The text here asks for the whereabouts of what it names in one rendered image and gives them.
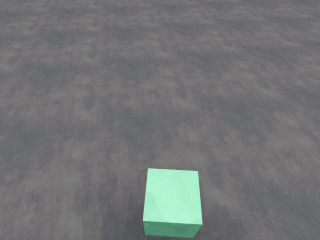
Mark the carton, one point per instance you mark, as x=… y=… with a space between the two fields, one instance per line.
x=172 y=206

